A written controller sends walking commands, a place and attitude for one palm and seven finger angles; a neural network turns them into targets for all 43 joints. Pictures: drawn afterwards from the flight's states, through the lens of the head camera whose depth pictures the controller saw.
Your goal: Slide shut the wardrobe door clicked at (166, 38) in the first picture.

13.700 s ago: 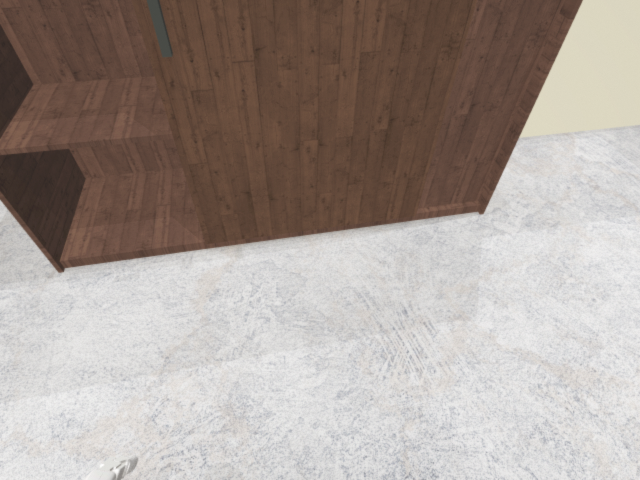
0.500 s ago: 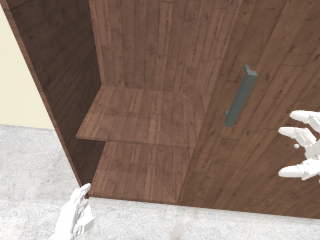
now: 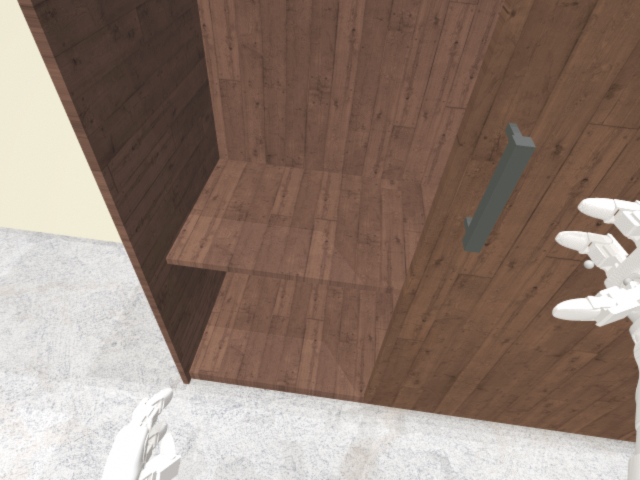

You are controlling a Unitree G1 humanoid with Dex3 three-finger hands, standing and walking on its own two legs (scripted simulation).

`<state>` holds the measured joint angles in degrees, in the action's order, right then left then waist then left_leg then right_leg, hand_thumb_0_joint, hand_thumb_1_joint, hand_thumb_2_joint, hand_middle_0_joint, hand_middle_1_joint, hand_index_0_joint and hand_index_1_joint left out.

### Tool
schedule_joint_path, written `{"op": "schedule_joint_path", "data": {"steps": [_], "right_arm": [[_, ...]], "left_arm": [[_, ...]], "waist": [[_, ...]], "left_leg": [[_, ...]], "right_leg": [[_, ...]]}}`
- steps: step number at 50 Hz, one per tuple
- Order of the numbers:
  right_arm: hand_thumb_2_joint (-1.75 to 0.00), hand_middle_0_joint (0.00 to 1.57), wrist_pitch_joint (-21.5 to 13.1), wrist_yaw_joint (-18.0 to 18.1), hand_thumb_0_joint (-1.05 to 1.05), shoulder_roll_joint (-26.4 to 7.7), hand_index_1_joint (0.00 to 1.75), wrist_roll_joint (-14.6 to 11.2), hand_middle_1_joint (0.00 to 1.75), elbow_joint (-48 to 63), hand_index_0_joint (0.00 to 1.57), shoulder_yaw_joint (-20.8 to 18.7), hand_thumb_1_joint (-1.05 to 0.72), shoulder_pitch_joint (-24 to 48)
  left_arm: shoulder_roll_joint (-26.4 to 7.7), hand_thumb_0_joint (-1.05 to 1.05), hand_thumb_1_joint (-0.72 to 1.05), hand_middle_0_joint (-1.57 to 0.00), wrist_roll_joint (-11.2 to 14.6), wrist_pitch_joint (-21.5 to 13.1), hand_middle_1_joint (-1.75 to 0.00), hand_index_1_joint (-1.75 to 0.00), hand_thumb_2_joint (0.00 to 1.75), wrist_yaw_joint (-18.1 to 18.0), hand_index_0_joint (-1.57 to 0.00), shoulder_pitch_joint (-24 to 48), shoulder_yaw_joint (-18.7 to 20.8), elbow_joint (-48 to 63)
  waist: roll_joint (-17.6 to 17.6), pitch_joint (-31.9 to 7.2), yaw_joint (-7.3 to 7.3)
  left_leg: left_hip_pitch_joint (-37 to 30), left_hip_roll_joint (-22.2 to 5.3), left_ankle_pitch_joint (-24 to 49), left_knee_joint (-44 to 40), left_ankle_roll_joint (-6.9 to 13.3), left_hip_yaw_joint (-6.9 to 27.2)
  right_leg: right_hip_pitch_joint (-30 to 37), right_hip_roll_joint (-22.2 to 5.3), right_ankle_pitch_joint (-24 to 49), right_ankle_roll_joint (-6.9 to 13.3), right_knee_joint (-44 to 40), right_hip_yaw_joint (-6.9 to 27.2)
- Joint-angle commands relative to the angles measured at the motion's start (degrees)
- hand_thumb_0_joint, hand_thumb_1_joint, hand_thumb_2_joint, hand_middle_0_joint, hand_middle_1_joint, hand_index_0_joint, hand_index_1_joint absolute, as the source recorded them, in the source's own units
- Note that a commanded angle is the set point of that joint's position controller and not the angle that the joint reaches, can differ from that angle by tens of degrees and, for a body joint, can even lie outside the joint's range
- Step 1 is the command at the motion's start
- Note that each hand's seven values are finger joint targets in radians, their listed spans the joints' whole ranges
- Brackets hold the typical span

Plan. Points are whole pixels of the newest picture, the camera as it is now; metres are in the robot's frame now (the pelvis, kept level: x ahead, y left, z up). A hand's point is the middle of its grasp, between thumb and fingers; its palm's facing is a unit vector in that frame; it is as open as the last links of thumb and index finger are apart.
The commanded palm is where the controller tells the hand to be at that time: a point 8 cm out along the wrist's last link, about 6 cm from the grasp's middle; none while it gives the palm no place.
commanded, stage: move the hooked fingers beside the handle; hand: right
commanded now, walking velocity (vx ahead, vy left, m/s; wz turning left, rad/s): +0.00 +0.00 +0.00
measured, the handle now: (490, 190) +0.48 -0.21 +0.15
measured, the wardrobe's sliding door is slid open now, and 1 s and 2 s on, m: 0.56 0.56 0.56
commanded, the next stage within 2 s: feel for the door with the fingertips in 1.72 s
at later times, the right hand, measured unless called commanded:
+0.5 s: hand (569, 240) +0.37 -0.27 +0.17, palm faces +0.14 +0.99 -0.02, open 14.0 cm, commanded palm +0.34 -0.31 +0.16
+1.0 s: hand (550, 218) +0.41 -0.27 +0.16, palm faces +0.13 +0.99 -0.01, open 14.0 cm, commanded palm +0.38 -0.31 +0.15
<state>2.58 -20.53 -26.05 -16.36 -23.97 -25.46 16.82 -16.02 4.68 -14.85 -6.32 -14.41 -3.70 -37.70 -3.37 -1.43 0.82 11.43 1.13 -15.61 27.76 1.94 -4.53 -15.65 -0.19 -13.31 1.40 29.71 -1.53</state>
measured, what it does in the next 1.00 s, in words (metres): stands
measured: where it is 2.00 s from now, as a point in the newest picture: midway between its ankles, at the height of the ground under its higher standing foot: outside the picture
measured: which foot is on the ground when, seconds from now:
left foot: down 0.00-1.00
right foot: down 0.00-1.00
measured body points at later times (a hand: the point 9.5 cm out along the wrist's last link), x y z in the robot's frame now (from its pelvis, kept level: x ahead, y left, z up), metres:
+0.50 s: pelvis +0.01 -0.01 +0.00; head +0.00 +0.00 +0.45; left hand +0.16 +0.23 -0.08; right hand +0.35 -0.32 +0.17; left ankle -0.01 +0.10 -0.74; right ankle +0.03 -0.10 -0.74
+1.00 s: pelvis +0.00 -0.01 +0.00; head +0.01 +0.00 +0.45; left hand +0.10 +0.26 -0.10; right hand +0.40 -0.32 +0.16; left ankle -0.01 +0.10 -0.74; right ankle +0.03 -0.10 -0.74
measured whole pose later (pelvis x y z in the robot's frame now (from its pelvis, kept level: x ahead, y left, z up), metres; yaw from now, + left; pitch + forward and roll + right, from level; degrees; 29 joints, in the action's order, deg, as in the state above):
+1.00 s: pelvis +0.00 -0.01 +0.00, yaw +1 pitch +3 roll +1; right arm -3.7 -17.3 -29.1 -11.5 -46.2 -24.4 33.9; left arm -16.7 3.9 -9.3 -5.1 -18.8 -2.8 -38.5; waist -2.3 -2.3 -2.6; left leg 15.8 1.2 -15.7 28.8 1.5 -3.7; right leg -19.9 -0.3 -14.0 1.9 31.2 -2.3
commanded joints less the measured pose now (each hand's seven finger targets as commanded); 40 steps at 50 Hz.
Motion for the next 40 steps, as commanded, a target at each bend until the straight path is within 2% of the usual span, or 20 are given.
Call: {"op": "schedule_joint_path", "data": {"steps": [1, 4, 5, 7, 10, 13, 16, 18, 20, 23, 25, 27, 28, 30, 32, 34, 35, 36, 38, 40], "right_arm": [[-0.3, 0.3, -3.9, 0.9, 0.0, -17.6, 1.2, -0.5, 1.2, 11.5, 0.3, -5.1, 0.5, 20.3], [-0.3, 0.3, -3.9, 1.4, 0.0, -14.3, 1.2, 0.0, 1.2, 12.1, 0.3, -1.3, 0.5, 23.5], [-0.3, 0.3, -4.1, 2.0, 0.0, -15.7, 1.2, 0.2, 1.2, 12.1, 0.3, -2.6, 0.5, 23.5], [-0.3, 0.3, -4.2, 2.5, 0.0, -14.5, 1.2, 0.6, 1.2, 13.3, 0.3, -1.5, 0.5, 24.2], [-0.3, 0.3, -4.1, 3.3, 0.0, -15.1, 1.2, 0.6, 1.2, 12.2, 0.3, -3.0, 0.5, 21.6], [-0.3, 0.3, -3.6, 3.5, 0.0, -13.5, 1.2, 0.8, 1.2, 10.9, 0.3, -1.1, 0.5, 24.7], [-0.3, 0.3, -3.8, 4.2, 0.0, -14.5, 1.2, 1.5, 1.2, 10.9, 0.3, -1.5, 0.5, 25.6], [-0.3, 0.3, -4.1, 4.3, 0.0, -14.5, 1.2, 1.6, 1.2, 9.4, 0.3, -0.9, 0.5, 28.1], [-0.3, 0.3, -4.6, 4.3, 0.0, -15.8, 1.2, 1.9, 1.2, 8.0, 0.3, -1.8, 0.5, 28.9], [-0.3, 0.3, -5.3, 4.0, 0.0, -14.5, 1.2, 2.1, 1.2, 8.3, 0.3, -0.4, 0.5, 29.8], [-0.3, 0.3, -5.4, 3.8, 0.0, -13.3, 1.2, 2.1, 1.2, 6.7, 0.3, 0.9, 0.5, 30.7], [-0.3, 0.3, -5.1, 4.0, 0.0, -15.3, 1.2, 2.0, 1.2, 3.6, 0.3, -0.8, 0.5, 31.2], [-0.3, 0.3, -5.1, 3.7, 0.0, -14.4, 1.2, 2.0, 1.2, 3.0, 0.3, 0.4, 0.5, 32.2], [-0.3, 0.3, -5.2, 4.0, 0.0, -17.7, 1.2, 2.3, 1.2, 0.8, 0.3, -2.4, 0.5, 31.4], [-0.3, 0.3, -6.1, 3.8, 0.0, -16.4, 1.2, 2.8, 1.2, 2.0, 0.3, -0.4, 0.5, 34.8], [-0.3, 0.3, -7.2, 3.9, 0.0, -16.6, 1.2, 2.9, 1.2, 1.6, 0.3, -0.3, 0.5, 37.0], [-0.3, 0.3, -7.6, 4.0, 0.0, -18.0, 1.2, 2.8, 1.2, 0.4, 0.3, -1.8, 0.5, 35.7], [-0.3, 0.3, -7.9, 3.8, 0.0, -17.1, 1.2, 2.8, 1.2, 0.1, 0.3, -0.8, 0.5, 36.8], [-0.3, 0.3, -8.0, 3.5, 0.0, -17.5, 1.2, 2.9, 1.2, -3.6, 0.3, -0.8, 0.5, 37.7], [-0.3, 0.3, -8.2, 3.4, 0.0, -17.9, 1.2, 3.2, 1.2, -5.3, 0.3, -1.0, 0.5, 37.2]], "left_arm": [[-7.0, 0.0, 0.9, -0.2, -0.3, -3.2, -0.3, -0.3, 0.9, -0.6, -0.2, 5.8, 2.8, 8.9], [-6.8, 0.0, 0.9, -0.2, -0.2, -3.0, -0.3, -0.3, 0.9, -0.7, -0.2, 5.8, 2.6, 9.0], [-6.9, 0.0, 0.9, -0.2, -0.3, -2.8, -0.3, -0.3, 0.9, -0.7, -0.2, 5.5, 2.7, 8.6], [-6.8, 0.0, 0.9, -0.2, -0.4, -2.7, -0.3, -0.3, 0.9, -0.6, -0.2, 5.4, 2.8, 8.9], [-6.9, 0.0, 0.9, -0.2, -0.7, -2.1, -0.3, -0.3, 0.9, -0.4, -0.2, 4.9, 2.9, 8.7], [-6.8, 0.0, 0.9, -0.2, -0.5, -1.6, -0.3, -0.3, 0.9, -0.4, -0.2, 5.0, 2.8, 8.5], [-6.9, 0.0, 0.9, -0.2, -0.6, -1.0, -0.3, -0.3, 0.9, -0.4, -0.2, 4.7, 2.8, 8.7], [-7.0, 0.0, 0.9, -0.2, -0.5, -0.7, -0.3, -0.3, 0.9, -0.5, -0.2, 4.2, 2.8, 8.3], [-7.2, 0.0, 0.9, -0.2, -0.6, -0.4, -0.3, -0.3, 0.9, -0.5, -0.2, 3.7, 2.9, 7.8], [-7.1, 0.0, 0.9, -0.2, -0.7, -0.4, -0.3, -0.3, 0.9, -0.3, -0.2, 3.5, 3.0, 8.1], [-7.1, 0.0, 0.9, -0.2, -0.6, 0.0, -0.3, -0.3, 0.9, -0.2, -0.2, 3.1, 3.0, 7.7], [-7.6, 0.0, 0.9, -0.2, -0.6, 0.3, -0.3, -0.3, 0.9, -0.3, -0.2, 2.6, 3.1, 7.4], [-7.7, 0.0, 0.9, -0.2, -0.6, 0.4, -0.3, -0.3, 0.9, -0.3, -0.2, 2.5, 3.1, 7.4], [-8.0, 0.0, 0.9, -0.2, -0.7, 0.8, -0.3, -0.3, 0.9, -0.2, -0.2, 2.0, 3.1, 7.2], [-7.7, 0.0, 0.9, -0.2, -0.7, 1.0, -0.3, -0.3, 0.9, -0.2, -0.2, 1.9, 3.2, 7.5], [-7.8, 0.0, 0.9, -0.2, -0.8, 1.0, -0.3, -0.3, 0.9, -0.1, -0.2, 1.3, 3.3, 7.3], [-7.9, 0.0, 0.9, -0.2, -0.9, 1.3, -0.3, -0.3, 0.9, -0.1, -0.2, 0.8, 3.4, 7.1], [-7.9, 0.0, 0.9, -0.2, -0.8, 1.3, -0.3, -0.3, 0.9, 0.0, -0.2, 0.7, 3.3, 7.2], [-8.2, 0.0, 0.9, -0.2, -0.7, 1.5, -0.3, -0.3, 0.9, 0.0, -0.2, 0.0, 3.4, 6.5], [-8.4, 0.0, 0.9, -0.2, -0.8, 1.8, -0.3, -0.3, 0.9, 0.1, -0.2, -0.6, 3.6, 6.5]], "waist": [[0.5, -12.0, 0.46], [-2.2, -11.3, -0.35], [-0.4, -11.6, -0.16], [-2.2, -13.2, -0.25], [0.1, -13.5, 0.44], [0.0, -11.7, -0.49], [-2.0, -12.9, -0.32], [0.2, -12.4, -1.22], [-0.1, -12.9, -1.03], [-2.6, -14.8, -1.13], [-1.4, -13.7, -1.56], [0.8, -12.6, -1.71], [0.2, -12.7, -1.93], [1.1, -12.6, -1.24], [-1.7, -13.8, -1.94], [-1.7, -14.7, -2.43], [0.2, -14.9, -2.01], [-1.4, -15.1, -2.41], [0.2, -13.3, -2.87], [0.0, -13.9, -2.48]], "left_leg": [[2.3, -0.7, 10.7, -4.5, -0.7, 2.5], [4.1, -0.7, 9.2, -4.5, -0.6, 2.2], [3.3, -0.5, 9.4, -4.7, -0.5, 2.2], [3.2, -0.6, 11.1, -4.0, -0.4, 2.1], [2.1, -0.5, 12.6, -4.0, -0.3, 1.9], [3.7, -0.6, 11.9, -4.0, -0.5, 1.9], [3.1, -0.7, 11.9, -3.9, -0.3, 2.1], [3.8, -0.5, 11.3, -4.1, -0.5, 2.1], [3.1, -0.6, 12.2, -4.3, -0.3, 2.3], [3.2, -0.6, 13.5, -3.6, -0.1, 2.2], [3.4, -0.6, 13.8, -3.9, -0.1, 2.2], [4.1, -0.5, 12.4, -4.0, -0.3, 2.1], [4.4, -0.6, 12.1, -4.0, -0.3, 2.2], [3.5, -0.7, 12.0, -4.2, -0.2, 2.5], [3.9, -0.7, 12.7, -3.7, -0.2, 2.6], [4.4, -0.6, 12.2, -3.7, -0.3, 2.7], [3.3, -0.5, 12.4, -3.8, -0.2, 2.8], [3.6, -0.6, 12.7, -3.5, -0.3, 2.9], [4.9, -0.5, 11.7, -3.6, -0.3, 2.6], [4.6, -0.6, 11.8, -3.6, -0.2, 2.9]], "right_leg": [[8.6, 0.2, 7.6, 1.2, -3.8, 3.9], [9.7, 0.1, 6.4, 1.0, -4.4, 4.3], [9.6, -0.1, 6.9, 1.1, -4.3, 4.3], [11.0, -0.1, 8.9, 0.9, -4.3, 4.4], [10.5, -0.2, 10.6, 0.8, -4.1, 4.3], [10.2, -0.3, 9.4, 0.7, -4.5, 4.4], [10.3, -0.2, 9.8, 0.6, -4.4, 4.2], [10.5, -0.5, 9.2, 0.7, -4.5, 4.5], [10.3, -0.4, 10.1, 0.8, -3.9, 4.0], [11.9, -0.3, 12.0, 0.5, -3.8, 4.4], [11.3, -0.4, 12.2, 0.6, -3.5, 4.3], [9.9, -0.4, 10.1, 0.7, -3.8, 4.6], [9.8, -0.3, 9.6, 0.8, -3.9, 4.4], [8.3, -0.2, 9.2, 0.9, -3.5, 4.1], [9.4, -0.1, 10.1, 0.9, -3.3, 4.0], [10.2, -0.2, 9.8, 0.9, -3.1, 4.2], [9.1, -0.2, 9.9, 1.0, -2.8, 4.0], [9.2, -0.2, 9.9, 1.0, -2.9, 3.8], [8.4, -0.3, 8.7, 1.0, -3.0, 4.0], [7.7, -0.2, 8.7, 1.2, -2.5, 3.6]]}}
